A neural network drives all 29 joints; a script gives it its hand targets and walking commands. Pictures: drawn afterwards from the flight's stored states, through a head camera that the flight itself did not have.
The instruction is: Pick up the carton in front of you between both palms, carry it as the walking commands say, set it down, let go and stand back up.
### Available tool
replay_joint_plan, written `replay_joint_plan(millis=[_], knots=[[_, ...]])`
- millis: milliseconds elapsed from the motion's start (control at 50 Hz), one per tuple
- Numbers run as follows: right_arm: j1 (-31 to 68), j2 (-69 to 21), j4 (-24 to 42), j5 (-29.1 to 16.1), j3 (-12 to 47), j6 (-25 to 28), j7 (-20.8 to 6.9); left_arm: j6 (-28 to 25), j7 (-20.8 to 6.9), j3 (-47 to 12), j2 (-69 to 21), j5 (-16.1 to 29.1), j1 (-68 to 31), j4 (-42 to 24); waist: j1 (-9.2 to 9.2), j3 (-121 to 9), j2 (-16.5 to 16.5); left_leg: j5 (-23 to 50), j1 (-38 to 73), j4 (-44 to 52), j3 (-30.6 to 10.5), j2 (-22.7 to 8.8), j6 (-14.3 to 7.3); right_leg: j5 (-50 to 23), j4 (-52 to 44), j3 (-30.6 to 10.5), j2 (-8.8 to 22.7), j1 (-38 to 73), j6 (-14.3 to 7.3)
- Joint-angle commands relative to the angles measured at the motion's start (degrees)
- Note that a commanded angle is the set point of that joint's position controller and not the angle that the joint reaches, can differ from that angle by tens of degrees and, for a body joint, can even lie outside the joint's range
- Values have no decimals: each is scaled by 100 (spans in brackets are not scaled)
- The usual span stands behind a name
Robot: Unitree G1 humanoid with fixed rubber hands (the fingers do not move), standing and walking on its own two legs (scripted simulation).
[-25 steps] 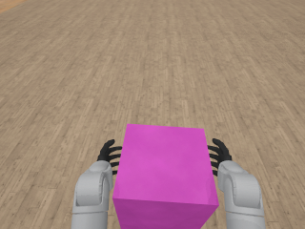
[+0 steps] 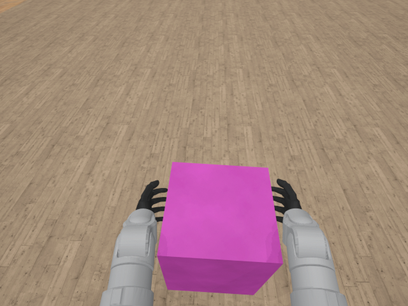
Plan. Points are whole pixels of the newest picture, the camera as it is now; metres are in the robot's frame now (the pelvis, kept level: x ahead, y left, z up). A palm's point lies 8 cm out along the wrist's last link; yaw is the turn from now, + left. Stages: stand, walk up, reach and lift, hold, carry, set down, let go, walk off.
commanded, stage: carry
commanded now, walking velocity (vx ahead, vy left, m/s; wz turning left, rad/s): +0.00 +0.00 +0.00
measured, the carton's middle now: (215, 232) +0.30 +0.00 -0.05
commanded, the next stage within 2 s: hold in 0.22 s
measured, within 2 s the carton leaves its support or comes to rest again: neither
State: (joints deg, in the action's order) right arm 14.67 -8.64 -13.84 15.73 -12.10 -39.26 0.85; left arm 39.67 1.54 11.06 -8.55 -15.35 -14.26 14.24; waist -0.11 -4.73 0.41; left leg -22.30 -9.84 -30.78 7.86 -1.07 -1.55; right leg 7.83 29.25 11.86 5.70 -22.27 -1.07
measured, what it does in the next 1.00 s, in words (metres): shifts its weight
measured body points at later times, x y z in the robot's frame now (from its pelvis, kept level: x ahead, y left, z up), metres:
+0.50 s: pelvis -0.02 -0.01 +0.01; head -0.03 -0.03 +0.46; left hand +0.25 +0.19 +0.03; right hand +0.30 -0.11 +0.04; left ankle -0.06 +0.09 -0.73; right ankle +0.08 -0.14 -0.73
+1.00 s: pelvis -0.02 -0.07 +0.01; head -0.05 -0.10 +0.46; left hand +0.25 +0.14 +0.05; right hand +0.31 -0.16 +0.04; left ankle -0.06 +0.09 -0.73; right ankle +0.08 -0.14 -0.73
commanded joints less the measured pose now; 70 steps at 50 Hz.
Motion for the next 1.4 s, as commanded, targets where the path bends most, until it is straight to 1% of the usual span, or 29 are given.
replay_joint_plan(millis=[0,60,120,200,220,240,260,280,320,340,360,380,400,420,440,500,580,700,780,900,1000,1120,1160,1200,1280,1320,1380], knots=[[2414,-5274,269,-1439,3149,268,-1332,-349,-1379,-3113,-5319,1509,-2703,-504,9,-1438,-29,1424,-382,613,-574,-723,-75,-943,-149,-642,486,1327,-14],[2222,-5271,575,-1604,3418,70,-1313,-163,-1359,-3359,-5305,1672,-2505,-812,12,-1531,-36,1644,-312,520,-573,-726,-66,-1133,-100,-632,505,1320,-20],[2054,-5135,649,-1599,3410,-96,-1289,-2,-1337,-3338,-5160,1665,-2335,-906,14,-1524,-31,1736,-325,478,-570,-731,-60,-1210,-66,-624,509,1297,-22],[2088,-5089,703,-1594,3393,-113,-1277,18,-1330,-3336,-5110,1671,-2385,-969,9,-1407,-24,1624,-414,512,-586,-734,-70,-1109,-82,-637,507,1248,-17],[1602,-5143,869,-1604,3347,-92,-1275,-105,-1337,-3132,-5320,1568,-2017,-757,85,-509,737,3266,-1247,1198,-1572,173,-25,-1940,-119,-1472,-1143,3153,-111],[1660,-4868,1036,-1576,3299,46,-1221,-292,-1238,-3099,-5207,1496,-1982,-878,33,-765,657,3674,-1148,1127,-1652,220,-16,-2550,-188,-1689,-1014,3503,-165],[1695,-4885,1117,-1574,3362,78,-1214,-353,-1172,-2977,-5007,1388,-1847,-776,-52,-921,328,3936,-437,1047,-1691,257,7,-2676,-298,-1702,-1018,3204,-103],[1832,-4750,1211,-1605,3426,109,-1230,-414,-1081,-2822,-4885,1297,-1693,-687,-141,-1021,319,3582,-37,1144,-1614,353,8,-2700,-377,-1748,-980,3066,-56],[1937,-4821,1165,-1663,3573,168,-1239,-472,-1051,-2882,-4842,1309,-1869,-666,-150,-1044,72,3543,201,1167,-1581,362,19,-2343,-416,-1633,-1093,3023,67],[2034,-4773,1173,-1634,3551,185,-1271,-492,-1046,-2850,-4860,1289,-1937,-623,-141,-1016,222,2996,358,1326,-1534,398,32,-1942,-492,-1599,-1120,2905,82],[1951,-4850,1080,-1594,3574,194,-1271,-490,-1086,-2972,-4920,1349,-2121,-670,-46,-888,149,2995,267,1312,-1519,384,64,-1713,-516,-1536,-1193,2846,99],[1910,-4896,1027,-1541,3522,201,-1257,-479,-1136,-3085,-4974,1418,-2240,-726,30,-904,116,3176,334,1257,-1512,384,114,-1685,-565,-1532,-1219,2788,88],[1869,-4942,920,-1472,3439,204,-1225,-475,-1190,-3190,-5044,1506,-2415,-792,105,-953,141,3070,222,1262,-1517,378,165,-1566,-592,-1528,-1239,2891,52],[1819,-4969,819,-1403,3343,201,-1208,-458,-1246,-3244,-5070,1556,-2504,-765,176,-879,195,2726,114,1313,-1489,385,195,-1360,-635,-1508,-1247,2910,22],[1773,-4984,727,-1340,3261,191,-1203,-431,-1299,-3267,-5055,1565,-2536,-706,239,-755,193,2594,115,1322,-1467,399,191,-1267,-684,-1497,-1245,2822,14],[1824,-5076,456,-1218,3077,177,-1200,-413,-1427,-3208,-5100,1569,-2733,-531,293,-510,230,1769,-502,1458,-1453,378,154,-897,-697,-1479,-1214,3138,-17],[2071,-5228,322,-1231,3077,147,-1287,-436,-1516,-3002,-5201,1487,-2814,-259,207,-400,186,1071,-1096,1592,-1437,366,28,-642,-667,-1467,-1158,3522,26],[2458,-5414,268,-1367,3238,127,-1476,-500,-1574,-2724,-5359,1358,-2871,15,-5,-515,49,506,-1396,1672,-1383,414,-144,-289,-721,-1516,-1038,3831,127],[2563,-5442,212,-1402,3250,112,-1555,-535,-1623,-2613,-5403,1318,-2954,115,-36,-591,-34,369,-1337,1634,-1358,466,-201,43,-854,-1640,-936,3847,176],[2625,-5429,48,-1360,3114,59,-1583,-535,-1695,-2433,-5382,1267,-3075,229,4,-615,-158,417,-1163,1487,-1364,520,-205,501,-1088,-1863,-770,3768,231],[2642,-5395,-87,-1303,2970,8,-1565,-489,-1715,-2299,-5333,1230,-3117,316,34,-612,-200,529,-1087,1433,-1398,526,-199,472,-1156,-1921,-702,3774,259],[2725,-5367,-140,-1278,2861,-15,-1539,-440,-1699,-2246,-5306,1206,-3188,318,47,-631,-181,613,-1095,1429,-1426,520,-190,152,-1112,-1890,-697,3857,271],[2853,-5332,-240,-1227,2727,17,-1538,-455,-1693,-2180,-5295,1151,-3326,397,63,-577,-133,527,-1161,1416,-1422,519,-182,158,-1059,-1855,-712,3830,255],[3067,-5279,-467,-1116,2484,93,-1547,-517,-1691,-2024,-5291,1037,-3548,607,86,-466,-73,345,-1299,1376,-1408,519,-172,335,-983,-1817,-736,3745,227],[3673,-5066,-1181,-711,1665,396,-1569,-803,-1663,-1396,-5220,637,-4096,1334,167,-200,37,-34,-1756,1172,-1377,535,-167,673,-694,-1722,-813,3436,163],[3907,-4813,-1545,-420,1155,596,-1535,-990,-1577,-977,-5030,334,-4270,1703,214,-64,53,-105,-2024,1000,-1366,556,-157,649,-489,-1655,-861,3155,125],[3917,-4242,-1858,32,494,931,-1388,-1300,-1359,-443,-4536,-125,-4273,1994,302,-32,38,-50,-2466,660,-1327,625,-122,407,-128,-1558,-944,2672,77]])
